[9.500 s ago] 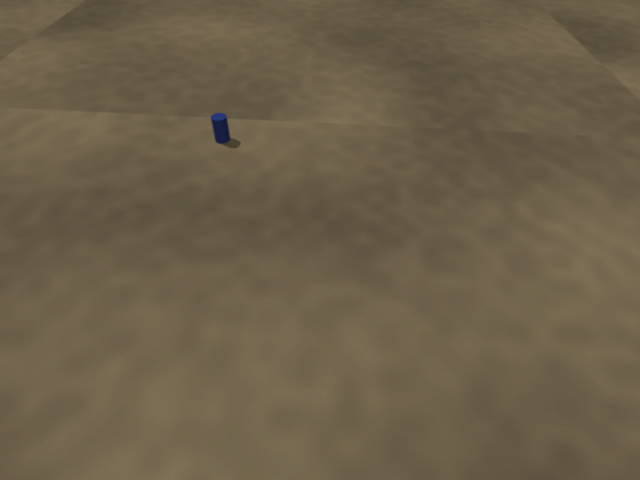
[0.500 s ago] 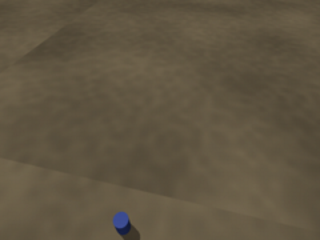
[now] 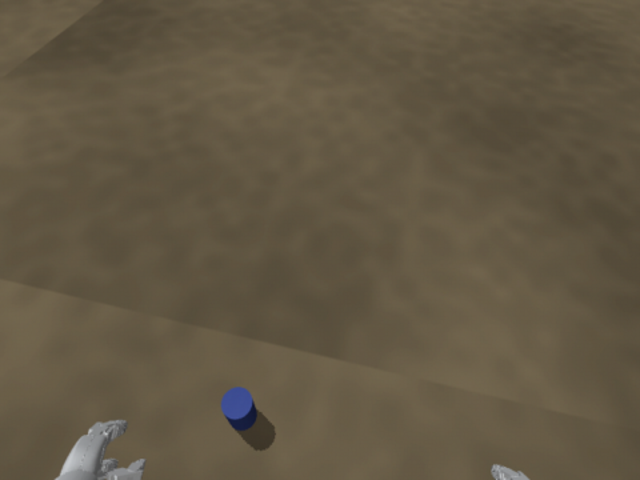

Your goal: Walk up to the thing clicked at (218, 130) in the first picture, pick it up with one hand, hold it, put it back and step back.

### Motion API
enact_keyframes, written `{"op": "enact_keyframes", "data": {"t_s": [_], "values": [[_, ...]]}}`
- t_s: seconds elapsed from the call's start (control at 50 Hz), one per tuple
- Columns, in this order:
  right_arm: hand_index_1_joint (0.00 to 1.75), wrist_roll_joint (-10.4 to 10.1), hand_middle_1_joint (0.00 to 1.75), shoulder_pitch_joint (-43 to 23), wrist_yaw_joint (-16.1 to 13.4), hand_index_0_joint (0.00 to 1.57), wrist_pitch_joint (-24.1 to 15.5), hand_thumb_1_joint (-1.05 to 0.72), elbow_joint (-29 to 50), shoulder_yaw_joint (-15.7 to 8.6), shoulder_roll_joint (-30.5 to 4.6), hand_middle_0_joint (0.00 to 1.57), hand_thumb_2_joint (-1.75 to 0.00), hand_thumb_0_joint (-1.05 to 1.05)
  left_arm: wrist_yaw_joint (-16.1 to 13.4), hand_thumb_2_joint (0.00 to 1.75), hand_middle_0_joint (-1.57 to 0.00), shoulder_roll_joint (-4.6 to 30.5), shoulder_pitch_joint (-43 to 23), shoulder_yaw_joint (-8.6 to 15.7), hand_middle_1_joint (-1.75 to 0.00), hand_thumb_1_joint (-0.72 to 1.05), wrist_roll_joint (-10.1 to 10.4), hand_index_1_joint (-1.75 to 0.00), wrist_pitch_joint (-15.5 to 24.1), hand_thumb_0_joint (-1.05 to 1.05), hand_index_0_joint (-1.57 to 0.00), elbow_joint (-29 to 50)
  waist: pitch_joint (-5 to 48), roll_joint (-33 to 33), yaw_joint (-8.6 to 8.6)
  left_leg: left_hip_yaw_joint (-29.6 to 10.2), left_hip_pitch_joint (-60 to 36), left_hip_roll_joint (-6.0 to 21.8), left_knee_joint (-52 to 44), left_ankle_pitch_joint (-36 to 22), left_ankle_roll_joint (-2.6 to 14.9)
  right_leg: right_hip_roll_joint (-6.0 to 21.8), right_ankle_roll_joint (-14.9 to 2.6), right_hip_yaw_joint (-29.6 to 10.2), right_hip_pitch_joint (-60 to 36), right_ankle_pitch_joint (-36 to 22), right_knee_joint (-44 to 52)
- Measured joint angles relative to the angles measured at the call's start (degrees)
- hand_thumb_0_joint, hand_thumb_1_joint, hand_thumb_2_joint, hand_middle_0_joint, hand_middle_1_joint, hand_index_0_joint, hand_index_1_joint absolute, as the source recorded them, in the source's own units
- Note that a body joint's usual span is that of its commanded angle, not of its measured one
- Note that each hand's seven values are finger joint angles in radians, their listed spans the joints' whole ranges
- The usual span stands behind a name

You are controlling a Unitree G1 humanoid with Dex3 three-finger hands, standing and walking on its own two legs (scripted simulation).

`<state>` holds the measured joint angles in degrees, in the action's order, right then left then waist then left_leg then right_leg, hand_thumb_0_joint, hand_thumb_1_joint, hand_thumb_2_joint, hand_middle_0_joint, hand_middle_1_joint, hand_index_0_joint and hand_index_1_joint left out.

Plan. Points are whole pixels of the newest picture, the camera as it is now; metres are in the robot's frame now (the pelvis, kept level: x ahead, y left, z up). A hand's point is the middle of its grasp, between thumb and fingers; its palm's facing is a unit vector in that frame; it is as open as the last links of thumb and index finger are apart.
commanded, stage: go down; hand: left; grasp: from the side
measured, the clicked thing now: (240, 409) +0.37 +0.19 -0.70
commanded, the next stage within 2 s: none
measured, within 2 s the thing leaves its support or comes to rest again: neither
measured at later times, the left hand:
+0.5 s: hand (122, 478) +0.16 +0.27 -0.18, palm faces -0.05 -0.92 -0.39, open 14.9 cm
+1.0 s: hand out of the picture +0.15 +0.28 -0.19, palm faces -0.05 -0.91 -0.41, open 15.6 cm
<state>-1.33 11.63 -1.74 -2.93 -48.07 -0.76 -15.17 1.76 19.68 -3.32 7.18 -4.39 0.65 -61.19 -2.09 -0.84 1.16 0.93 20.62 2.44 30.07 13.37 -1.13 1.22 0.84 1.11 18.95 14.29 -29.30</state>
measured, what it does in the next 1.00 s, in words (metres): lowers itself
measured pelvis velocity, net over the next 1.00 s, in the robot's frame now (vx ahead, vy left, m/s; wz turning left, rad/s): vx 0.01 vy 0.01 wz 0.01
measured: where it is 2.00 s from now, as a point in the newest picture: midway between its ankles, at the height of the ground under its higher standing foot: outside the picture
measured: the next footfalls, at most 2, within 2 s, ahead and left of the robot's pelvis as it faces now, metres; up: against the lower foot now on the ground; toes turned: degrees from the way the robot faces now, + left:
none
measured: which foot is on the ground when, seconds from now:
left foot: down 0.00-1.00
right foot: down 0.00-1.00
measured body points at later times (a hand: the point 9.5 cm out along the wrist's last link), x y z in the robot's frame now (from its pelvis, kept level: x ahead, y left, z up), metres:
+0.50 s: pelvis +0.02 +0.01 -0.04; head +0.08 +0.02 +0.40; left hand +0.16 +0.32 -0.15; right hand +0.17 -0.25 -0.13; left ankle +0.02 +0.13 -0.73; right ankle +0.01 -0.13 -0.73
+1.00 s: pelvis +0.01 +0.01 -0.08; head +0.08 +0.03 +0.36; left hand +0.15 +0.32 -0.16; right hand +0.17 -0.24 -0.15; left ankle +0.02 +0.13 -0.73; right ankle +0.01 -0.13 -0.73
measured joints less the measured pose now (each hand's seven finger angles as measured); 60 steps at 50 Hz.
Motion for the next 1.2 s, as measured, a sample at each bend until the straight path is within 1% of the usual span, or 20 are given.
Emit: {"op": "enact_keyframes", "data": {"t_s": [0.06, 0.14, 0.2, 0.26, 0.32, 0.4, 0.52, 0.6, 0.8, 0.86, 1.06, 1.14, 1.2], "values": [[0.30, 0.2, 0.30, 1.5, 0.1, 0.20, 0.1, -0.98, 2.4, -0.4, 1.3, 0.21, -0.92, 0.01, 0.5, 0.82, -0.08, 0.2, 0.7, 1.3, -0.56, 0.39, -2.1, -0.54, -2.0, 0.00, -0.10, 3.0, 1.2, -0.1, 0.24, 0.3, 2.0, 0.1, 2.4, 1.4, -0.03, -0.1, 0.02, -0.3, 2.1, 1.2, -2.3], [0.30, 0.1, 0.30, 3.1, 0.4, 0.20, 0.0, -0.96, 5.2, -0.4, 1.4, 0.21, -0.91, 0.01, 0.0, 0.78, -0.06, -0.1, 3.0, 1.0, -0.61, 0.16, -3.5, -0.59, -5.9, 0.00, -0.08, 6.7, 2.9, 0.6, 0.47, 0.1, 4.2, 0.0, 5.1, 3.0, 0.18, 0.1, 0.26, -0.2, 4.0, 2.7, -4.6], [0.30, 0.1, 0.30, 3.2, 0.6, 0.20, -0.7, -0.93, 7.1, -0.5, 1.2, 0.21, -0.90, 0.01, -0.2, 0.73, -0.05, -0.4, 4.9, 1.1, -0.61, 0.00, -3.6, -0.58, -8.2, 0.00, -0.07, 9.6, 3.6, 1.0, 0.49, 0.0, 6.6, 0.0, 8.0, 4.6, 0.35, 0.2, 0.44, -0.3, 6.2, 4.1, -7.2], [0.30, 0.3, 0.30, 2.9, 0.5, 0.20, -2.0, -0.89, 8.5, -0.7, 1.0, 0.21, -0.89, 0.01, -0.3, 0.69, -0.04, -0.8, 7.1, 1.6, -0.60, -0.13, -3.2, -0.58, -9.3, 0.00, -0.05, 13.2, 4.1, 1.0, 0.33, -0.1, 9.5, 0.0, 11.4, 6.3, 0.45, 0.3, 0.58, -0.2, 9.0, 5.7, -10.4], [0.30, 0.5, 0.30, 2.6, 0.1, 0.20, -3.2, -0.87, 9.5, -0.8, 0.9, 0.21, -0.89, 0.01, -0.1, 0.67, -0.04, -1.0, 9.3, 1.7, -0.60, -0.23, -3.3, -0.59, -9.6, 0.00, -0.05, 17.3, 4.8, 0.9, 0.09, -0.4, 12.3, -0.1, 14.8, 8.0, 0.48, 0.4, 0.67, -0.1, 11.7, 7.5, -13.7], [0.30, 0.8, 0.30, 1.9, -0.6, 0.20, -4.3, -0.85, 10.7, -0.9, 0.8, 0.21, -0.88, 0.01, 0.1, 0.64, -0.04, -1.0, 11.8, 2.0, -0.59, -0.31, -3.7, -0.58, -10.2, 0.00, -0.05, 22.5, 5.9, 0.8, -0.03, -0.9, 16.0, 0.0, 19.3, 10.3, 0.48, 0.3, 0.72, 0.3, 15.0, 9.7, -17.8], [0.30, 1.0, 0.30, 1.3, -1.6, 0.20, -5.1, -0.85, 12.3, -0.7, 1.1, 0.21, -0.89, 0.01, 0.8, 0.67, -0.05, -0.5, 15.4, 1.5, -0.64, -0.37, -4.0, -0.63, -13.2, 0.00, -0.06, 29.6, 7.6, 1.2, 0.36, -1.6, 19.2, 0.2, 23.8, 12.8, 0.50, 0.2, 0.83, 0.8, 17.7, 12.1, -21.6], [0.30, 1.1, 0.30, 1.4, -2.1, 0.20, -5.6, -0.83, 13.5, -0.4, 1.4, 0.21, -0.88, 0.01, 1.1, 0.62, -0.05, -0.2, 17.2, 1.5, -0.59, -0.38, -3.6, -0.58, -15.5, -0.01, -0.05, 33.2, 8.5, 1.4, 0.56, -1.9, 21.1, 0.4, 26.1, 14.0, 0.48, 0.1, 0.82, 0.9, 19.4, 13.2, -23.7], [0.30, 1.4, 0.30, 1.9, -2.9, 0.20, -6.5, -0.82, 16.0, 0.1, 2.0, 0.21, -0.88, 0.01, 1.6, 0.60, -0.05, 0.4, 21.3, 1.7, -0.57, -0.41, -2.9, -0.56, -18.3, -0.01, -0.06, 41.1, 9.4, 1.8, 0.89, -2.6, 26.3, 0.6, 31.3, 16.1, 0.40, -0.2, 0.75, 1.4, 24.2, 15.1, -28.5], [0.30, 1.5, 0.30, 2.1, -3.1, 0.20, -6.8, -0.82, 16.3, 0.2, 2.1, 0.21, -0.88, 0.01, 1.5, 0.56, -0.05, 0.4, 21.9, 2.1, -0.53, -0.42, -2.7, -0.53, -18.4, -0.01, -0.06, 42.4, 9.6, 1.9, 0.94, -2.9, 27.7, 0.7, 32.7, 16.4, 0.40, -0.3, 0.73, 1.5, 25.5, 15.5, -29.7], [0.30, 1.6, 0.30, 2.5, -3.6, 0.20, -7.7, -0.84, 17.0, 0.3, 2.4, 0.21, -0.88, 0.01, 1.3, 0.52, -0.06, 0.9, 23.7, 2.8, -0.50, -0.43, -2.4, -0.49, -17.5, -0.01, -0.06, 45.0, 9.9, 1.9, 1.01, -3.3, 31.5, 0.9, 36.1, 17.0, 0.29, -0.5, 0.56, 1.8, 29.1, 16.1, -33.1], [0.30, 1.8, 0.30, 2.5, -3.7, 0.20, -8.3, -0.85, 17.0, 0.4, 2.3, 0.21, -0.89, 0.01, 1.4, 0.55, -0.06, 1.3, 23.8, 2.8, -0.52, -0.42, -2.7, -0.52, -16.6, -0.01, -0.07, 44.7, 9.9, 2.0, 1.04, -3.6, 32.7, 0.8, 37.2, 17.1, 0.28, -0.5, 0.53, 2.0, 30.3, 16.2, -34.2], [0.30, 1.9, 0.30, 2.2, -3.9, 0.20, -9.1, -0.85, 16.9, 0.5, 2.0, 0.21, -0.88, 0.01, 1.4, 0.57, -0.06, 1.9, 21.9, 3.0, -0.53, -0.41, -3.4, -0.53, -14.9, -0.01, -0.06, 42.3, 9.9, 2.0, 0.99, -3.7, 34.5, 0.8, 38.5, 17.2, 0.28, -0.4, 0.49, 2.0, 32.0, 16.4, -35.6]]}}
